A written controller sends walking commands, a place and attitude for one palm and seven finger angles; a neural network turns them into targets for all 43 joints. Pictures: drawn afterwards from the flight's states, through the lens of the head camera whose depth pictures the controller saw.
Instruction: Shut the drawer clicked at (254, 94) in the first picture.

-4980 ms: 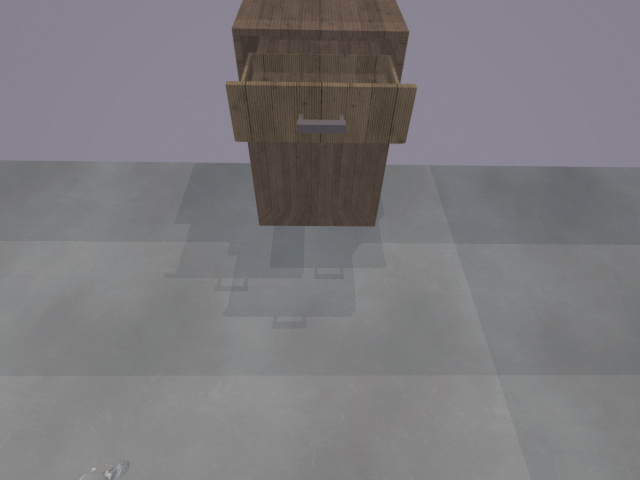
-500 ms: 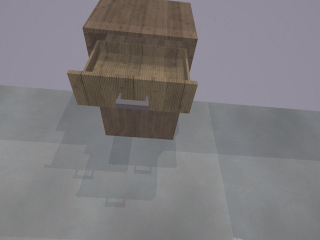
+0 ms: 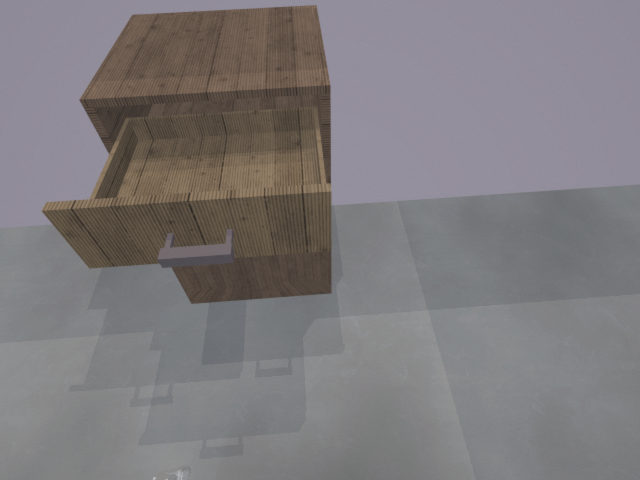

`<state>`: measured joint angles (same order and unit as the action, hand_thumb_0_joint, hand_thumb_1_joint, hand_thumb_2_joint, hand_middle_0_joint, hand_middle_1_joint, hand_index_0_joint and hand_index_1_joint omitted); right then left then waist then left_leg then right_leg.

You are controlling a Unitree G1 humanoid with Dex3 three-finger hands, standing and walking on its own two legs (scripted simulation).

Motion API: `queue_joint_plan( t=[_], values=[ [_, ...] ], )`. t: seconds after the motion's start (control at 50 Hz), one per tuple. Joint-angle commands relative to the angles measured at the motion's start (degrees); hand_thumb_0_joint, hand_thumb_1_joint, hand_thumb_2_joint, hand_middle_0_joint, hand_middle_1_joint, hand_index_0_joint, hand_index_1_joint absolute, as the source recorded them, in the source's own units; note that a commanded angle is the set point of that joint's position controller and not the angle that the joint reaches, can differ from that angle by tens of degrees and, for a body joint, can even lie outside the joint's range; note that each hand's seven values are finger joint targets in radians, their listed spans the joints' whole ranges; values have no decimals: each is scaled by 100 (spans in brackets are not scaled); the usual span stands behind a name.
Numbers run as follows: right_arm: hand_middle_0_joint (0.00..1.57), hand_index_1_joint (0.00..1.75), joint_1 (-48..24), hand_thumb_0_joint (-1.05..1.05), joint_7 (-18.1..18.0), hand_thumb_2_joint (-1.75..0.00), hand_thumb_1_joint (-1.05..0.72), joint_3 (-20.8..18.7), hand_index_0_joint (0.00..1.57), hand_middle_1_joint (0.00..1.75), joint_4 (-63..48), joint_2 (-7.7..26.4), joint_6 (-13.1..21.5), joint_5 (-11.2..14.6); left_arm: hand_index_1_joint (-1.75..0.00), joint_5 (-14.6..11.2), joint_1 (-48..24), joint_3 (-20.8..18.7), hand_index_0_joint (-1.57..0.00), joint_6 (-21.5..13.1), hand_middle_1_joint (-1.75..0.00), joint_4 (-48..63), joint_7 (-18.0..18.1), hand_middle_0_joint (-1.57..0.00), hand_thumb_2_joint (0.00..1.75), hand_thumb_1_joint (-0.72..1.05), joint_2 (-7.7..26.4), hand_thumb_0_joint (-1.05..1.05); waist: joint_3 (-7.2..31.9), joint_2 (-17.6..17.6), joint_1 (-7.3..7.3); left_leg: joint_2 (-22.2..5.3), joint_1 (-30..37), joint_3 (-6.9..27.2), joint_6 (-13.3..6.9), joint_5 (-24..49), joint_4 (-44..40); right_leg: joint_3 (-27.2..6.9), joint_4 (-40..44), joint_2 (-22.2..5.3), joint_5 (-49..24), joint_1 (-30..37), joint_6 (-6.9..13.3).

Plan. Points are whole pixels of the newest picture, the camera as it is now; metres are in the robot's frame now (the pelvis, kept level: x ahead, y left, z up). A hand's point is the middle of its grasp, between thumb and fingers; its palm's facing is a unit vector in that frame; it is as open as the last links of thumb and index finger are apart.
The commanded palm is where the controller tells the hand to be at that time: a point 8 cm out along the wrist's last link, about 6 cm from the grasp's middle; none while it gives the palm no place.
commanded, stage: take the last steps up to it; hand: left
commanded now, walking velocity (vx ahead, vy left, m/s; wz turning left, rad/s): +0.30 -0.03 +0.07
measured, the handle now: (198, 246) +0.49 +0.22 -0.04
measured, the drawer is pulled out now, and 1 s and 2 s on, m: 0.30 0.30 0.30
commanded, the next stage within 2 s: come to a stop and stand still in 0.50 s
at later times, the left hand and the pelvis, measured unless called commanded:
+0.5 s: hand out of the picture +0.04 +0.16 -0.18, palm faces +0.15 -0.98 -0.11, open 7.4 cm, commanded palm none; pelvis +0.15 +0.02 +0.00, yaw +1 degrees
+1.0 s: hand (217, 398) +0.27 +0.18 -0.16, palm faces +0.04 -0.97 -0.25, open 7.3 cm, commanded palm none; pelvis +0.21 -0.01 +0.00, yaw +2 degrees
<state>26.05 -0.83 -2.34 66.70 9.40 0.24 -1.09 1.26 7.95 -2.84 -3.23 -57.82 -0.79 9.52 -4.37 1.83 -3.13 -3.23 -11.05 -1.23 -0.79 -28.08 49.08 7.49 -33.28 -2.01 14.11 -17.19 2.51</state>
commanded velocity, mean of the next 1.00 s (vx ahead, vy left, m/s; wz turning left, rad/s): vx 0.05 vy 0.01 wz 0.02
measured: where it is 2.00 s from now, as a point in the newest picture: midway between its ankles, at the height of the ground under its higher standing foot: outside the picture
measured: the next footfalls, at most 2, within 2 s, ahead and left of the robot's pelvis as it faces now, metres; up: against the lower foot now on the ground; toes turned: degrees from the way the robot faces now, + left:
left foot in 0.46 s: +0.24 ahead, +0.12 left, +0.00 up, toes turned +9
right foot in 0.84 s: +0.29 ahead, -0.12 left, +0.00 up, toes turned -3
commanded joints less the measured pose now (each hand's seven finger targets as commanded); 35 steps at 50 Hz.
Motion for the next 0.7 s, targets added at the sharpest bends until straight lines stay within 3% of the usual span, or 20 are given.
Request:
queue_joint_plan(
  t=[0.0,0.04,0.08,0.12,0.2,0.32,0.34,0.38,0.4,0.42,0.44,0.46,0.48,0.5,0.52,0.54,0.58,0.6,0.64,0.68],
  values=[
    [20,30,-642,0,34,-90,-90,-167,20,30,-662,418,208,-5,-30,-77,1159,-195,-20,34,-30,-169,167,-20,90,90,842,0,211,-638,578,-410,-2274,137,-69,628,1897,-2099,2258,-1812,512,1396,701],
    [20,30,-477,0,59,-90,-90,-134,20,30,-550,179,109,-45,-30,-43,994,-73,-20,-35,-30,-139,185,-20,90,90,481,0,-133,-571,314,-468,-1985,13,58,1057,1688,-1338,2411,-1518,-182,637,544],
    [20,30,-420,0,76,-90,-90,-142,20,30,-552,91,37,-61,-30,-13,1086,-45,-20,-76,-30,-180,201,-20,90,90,357,0,-282,-661,205,-479,-1911,-113,157,1217,1390,-1029,2504,-1430,-411,366,566],
    [20,30,-584,0,117,-90,-90,-159,20,30,-649,57,27,-56,-30,-1,1180,-50,-20,-118,-30,-220,212,-20,90,90,431,0,-254,-629,206,-477,-1985,-178,202,1380,983,-930,2540,-1405,-648,465,653],
    [20,30,-1269,0,190,-90,-90,-168,20,30,-911,129,71,-37,-30,1,1532,-33,-20,-149,-30,-370,185,-20,90,90,536,0,-254,-822,377,-406,-2218,-268,209,1567,164,-975,2486,-1331,-896,944,726],
    [20,30,-2020,0,203,-90,-90,-92,20,30,-1134,88,188,0,-30,32,1879,-48,-20,-113,-30,-563,214,-20,90,90,615,0,-265,-665,553,-137,-1567,-486,58,1341,-992,-894,1976,-1395,-1979,1263,656],
    [20,30,-1984,0,188,-90,-90,-78,20,30,-1110,86,206,-2,-30,25,1917,-45,-20,-94,-30,-607,218,-20,90,90,610,0,-229,-692,523,-56,-1333,-546,20,1353,-1207,-849,1805,-1338,-2186,1285,605],
    [20,30,-1394,0,113,-90,-90,-87,20,30,-914,183,256,-27,-30,-17,1857,-35,-20,-68,-30,-642,220,-20,90,90,572,0,27,-636,224,182,-237,-702,-62,1804,-1923,-537,924,-1058,-2775,1071,397],
    [20,30,-780,0,65,-90,-90,-151,20,30,-727,447,304,-45,-30,-22,1894,-5,-20,-55,-30,-626,213,-20,90,90,434,0,315,-252,-6,-57,768,-395,-162,2261,-2189,-389,-84,-849,-2468,602,217],
    [20,30,-169,0,-10,-90,-90,-257,20,30,-648,993,344,-98,-30,-82,2047,20,-20,-41,-30,-543,203,-20,90,90,205,0,965,900,-187,-1336,1925,1149,-656,3189,-2415,12,-1458,-242,-599,-465,-89],
    [20,30,166,0,-51,-90,-90,-289,20,30,-570,1275,292,-26,-30,-87,1948,79,-20,-62,-30,-416,198,-20,90,90,143,0,1248,1383,-199,-2266,2289,2219,-1242,4232,-2916,-94,-2850,118,2014,-1227,-201],
    [20,30,-35,0,-67,-90,-90,-255,20,30,-614,1188,236,3,-30,-35,1748,6,-20,-14,-30,-360,230,-20,90,90,327,0,935,626,-141,-2281,1678,1929,-1413,3730,-3038,-463,-3359,-83,2089,-1279,-102],
    [20,30,-458,0,-84,-90,-90,-193,20,30,-694,937,265,6,-30,-4,1593,-5,-20,30,-30,-389,210,-20,90,90,223,0,583,593,0,-1973,1001,1650,-1235,3049,-3313,-569,-3471,-240,1688,-1370,-142],
    [20,30,-790,0,-104,-90,-90,-134,20,30,-802,770,291,14,-30,-2,1532,-6,-20,64,-30,-416,178,-20,90,90,222,0,298,448,119,-1886,577,1573,-1160,2858,-3445,-631,-3545,-352,1382,-1386,-190],
    [20,30,-982,0,-99,-90,-90,-77,20,30,-830,602,312,11,-30,14,1528,-25,-20,104,-30,-456,150,-20,90,90,164,0,131,248,223,-1674,224,1220,-1043,2889,-3557,-704,-3427,-457,1055,-1239,-230],
    [20,30,-1064,0,-102,-90,-90,-43,20,30,-831,492,337,18,-30,24,1648,-21,-20,150,-30,-492,140,-20,90,90,53,0,119,268,348,-1484,1,889,-948,2998,-3625,-676,-3264,-461,815,-1048,-263],
    [20,30,-1048,0,-114,-90,-90,-14,20,30,-778,407,355,38,-30,26,1781,-12,-20,234,-30,-519,143,-20,90,90,-33,0,227,370,457,-1208,-133,450,-869,3217,-3647,-586,-2938,-414,535,-813,-315],
    [20,30,-1063,0,-133,-90,-90,-39,20,30,-821,273,368,21,-30,20,1786,-31,-20,267,-30,-510,166,-20,90,90,-75,0,244,262,486,-1188,-253,361,-877,3661,-3629,-614,-2715,-418,407,-715,-338],
    [20,30,-1178,0,-162,-90,-90,13,20,30,-860,319,329,16,-30,3,1738,20,-20,352,-30,-491,216,-20,90,90,-137,0,302,118,540,-1162,-336,173,-876,4447,-3449,-644,-2001,-397,285,-363,-417],
    [20,30,-1233,0,-172,-90,-90,5,20,30,-841,427,263,2,-30,-5,1591,67,-20,393,-30,-440,257,-20,90,90,-134,0,324,297,510,-1137,-192,114,-866,4616,-3261,-519,-1266,-314,279,-135,-454]
  ],
)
